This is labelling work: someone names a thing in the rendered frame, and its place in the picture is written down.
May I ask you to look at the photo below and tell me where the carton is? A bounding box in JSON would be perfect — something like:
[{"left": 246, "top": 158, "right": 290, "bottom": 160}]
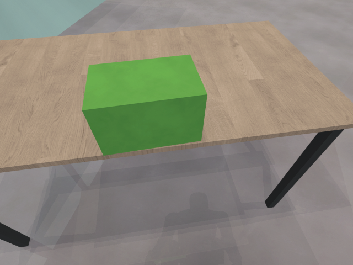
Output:
[{"left": 82, "top": 55, "right": 207, "bottom": 156}]

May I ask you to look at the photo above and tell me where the table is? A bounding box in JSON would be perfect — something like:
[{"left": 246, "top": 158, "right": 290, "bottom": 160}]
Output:
[{"left": 0, "top": 21, "right": 353, "bottom": 247}]

